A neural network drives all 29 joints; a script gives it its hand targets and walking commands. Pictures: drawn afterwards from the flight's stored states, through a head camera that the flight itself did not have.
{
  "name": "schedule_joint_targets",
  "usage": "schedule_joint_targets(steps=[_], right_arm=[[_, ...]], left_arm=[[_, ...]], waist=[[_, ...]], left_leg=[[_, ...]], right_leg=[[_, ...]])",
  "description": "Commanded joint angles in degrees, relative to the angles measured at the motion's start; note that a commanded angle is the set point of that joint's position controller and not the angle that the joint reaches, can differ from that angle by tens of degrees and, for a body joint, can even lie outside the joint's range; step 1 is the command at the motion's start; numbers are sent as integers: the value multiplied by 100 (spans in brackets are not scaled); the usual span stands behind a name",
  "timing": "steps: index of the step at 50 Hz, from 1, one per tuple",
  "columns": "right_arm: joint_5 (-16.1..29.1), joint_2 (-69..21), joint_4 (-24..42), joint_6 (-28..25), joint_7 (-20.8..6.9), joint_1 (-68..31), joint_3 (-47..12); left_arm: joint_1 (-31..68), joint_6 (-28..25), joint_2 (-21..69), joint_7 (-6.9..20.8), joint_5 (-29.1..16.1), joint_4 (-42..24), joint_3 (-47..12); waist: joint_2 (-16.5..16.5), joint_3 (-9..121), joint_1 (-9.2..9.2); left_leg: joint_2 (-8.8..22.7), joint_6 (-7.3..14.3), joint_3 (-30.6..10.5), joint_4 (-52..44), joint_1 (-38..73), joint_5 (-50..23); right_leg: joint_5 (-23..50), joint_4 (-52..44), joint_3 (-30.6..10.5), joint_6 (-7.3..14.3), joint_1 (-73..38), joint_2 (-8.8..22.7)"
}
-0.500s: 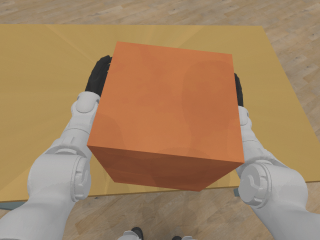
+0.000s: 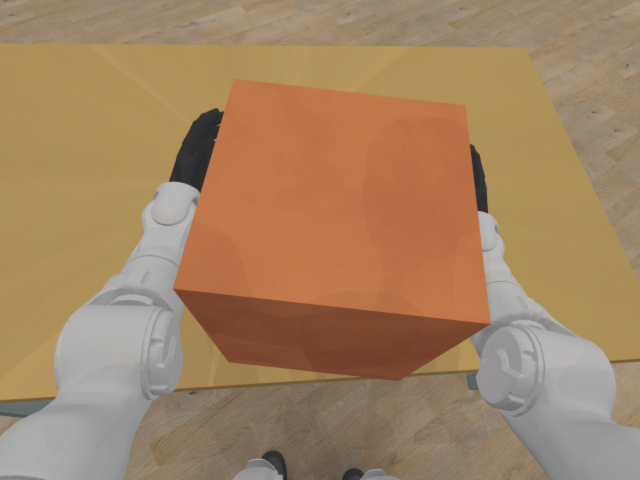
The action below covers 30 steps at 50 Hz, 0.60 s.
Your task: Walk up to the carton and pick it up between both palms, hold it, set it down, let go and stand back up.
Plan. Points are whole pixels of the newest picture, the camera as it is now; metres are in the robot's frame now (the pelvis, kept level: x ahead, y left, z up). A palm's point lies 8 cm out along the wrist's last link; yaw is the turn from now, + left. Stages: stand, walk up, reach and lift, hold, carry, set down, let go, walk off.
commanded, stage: reach and lift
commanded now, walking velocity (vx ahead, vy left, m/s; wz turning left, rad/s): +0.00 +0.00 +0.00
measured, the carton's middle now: (329, 253) +0.39 +0.00 +0.01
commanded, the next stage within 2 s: none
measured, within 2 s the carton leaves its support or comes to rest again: leaves its support in 1.52 s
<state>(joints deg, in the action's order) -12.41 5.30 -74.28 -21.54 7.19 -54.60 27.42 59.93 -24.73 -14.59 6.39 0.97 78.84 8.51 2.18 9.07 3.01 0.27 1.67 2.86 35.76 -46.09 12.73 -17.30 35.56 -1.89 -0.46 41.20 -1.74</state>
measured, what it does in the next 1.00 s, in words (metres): stands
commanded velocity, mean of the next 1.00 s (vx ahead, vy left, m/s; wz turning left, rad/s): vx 0.00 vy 0.00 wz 0.00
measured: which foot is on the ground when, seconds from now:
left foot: down 0.00-1.00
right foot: down 0.00-1.00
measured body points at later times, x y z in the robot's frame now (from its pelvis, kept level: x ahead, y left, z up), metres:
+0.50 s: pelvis -0.01 +0.00 +0.00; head +0.11 +0.03 +0.43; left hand +0.48 +0.16 +0.07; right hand +0.44 -0.18 +0.06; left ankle +0.03 +0.09 -0.72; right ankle -0.02 -0.13 -0.72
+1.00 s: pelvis -0.01 +0.00 +0.00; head +0.09 +0.03 +0.44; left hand +0.47 +0.16 +0.07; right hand +0.43 -0.18 +0.06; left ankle +0.03 +0.09 -0.72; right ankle -0.02 -0.13 -0.72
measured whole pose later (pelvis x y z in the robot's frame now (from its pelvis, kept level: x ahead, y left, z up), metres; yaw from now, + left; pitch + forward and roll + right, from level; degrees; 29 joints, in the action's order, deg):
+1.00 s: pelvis -0.01 +0.00 +0.00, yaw +0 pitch +22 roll -2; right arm -13.5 4.6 -74.3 -31.6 7.1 -51.2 28.2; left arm 58.3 -30.8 -14.2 0.9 1.2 78.9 2.8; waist 2.2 9.6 3.0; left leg 0.7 1.7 2.9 35.6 -46.2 11.4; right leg -15.8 35.0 -1.9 -0.5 41.2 -2.1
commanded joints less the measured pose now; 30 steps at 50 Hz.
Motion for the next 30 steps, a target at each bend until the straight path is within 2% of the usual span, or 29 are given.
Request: schedule_joint_targets(steps=[1,4,5,8,11,14,17,19,30], right_arm=[[-706,-3323,565,-547,-806,-2682,-819],[-723,-3368,550,-707,-793,-2751,-823],[-703,-3391,597,-756,-783,-2766,-846],[-776,-3470,584,-905,-763,-2795,-868],[-773,-3552,601,-1078,-756,-2774,-995],[-800,-3521,535,-1216,-744,-2831,-959],[-846,-3538,548,-1441,-747,-2905,-1057],[-909,-3493,443,-1531,-738,-2867,-987],[-1053,-3077,279,-1764,-775,-2778,-771]], left_arm=[[3060,-153,2991,192,452,201,-430],[3184,-241,3099,156,431,-13,-582],[3148,-276,3149,132,430,-11,-575],[3256,-388,3207,105,393,-72,-639],[3258,-522,3310,73,377,-95,-717],[3331,-615,3335,49,441,-113,-690],[3411,-804,3409,2,428,-228,-706],[3478,-873,3399,-18,452,-237,-738],[3464,-1083,3325,-123,591,-285,-722]], waist=[[-543,4475,408],[-696,4717,423],[-641,4785,381],[-642,4941,411],[-626,5092,339],[-612,4975,285],[-603,5158,191],[-635,5099,231],[-822,4922,48]], left_leg=[[188,-476,-128,276,3647,-3562],[211,-546,-142,319,3809,-3827],[220,-556,-137,343,3847,-3904],[204,-565,-125,354,3804,-3994],[200,-574,-93,344,3742,-4096],[201,-578,-59,243,3694,-3945],[220,-605,-21,238,3684,-4098],[212,-602,-3,141,3616,-3947],[249,-608,89,-149,3817,-3447]], right_leg=[[3486,-594,658,-59,-1026,71],[3533,-651,700,-45,-951,34],[3609,-652,685,-41,-960,27],[3756,-648,690,-67,-990,29],[4009,-609,670,-84,-1050,30],[3834,-689,672,-76,-1109,24],[3899,-686,677,-88,-1112,-2],[3758,-725,696,-61,-1105,-17],[2470,-1075,757,53,-726,-98]])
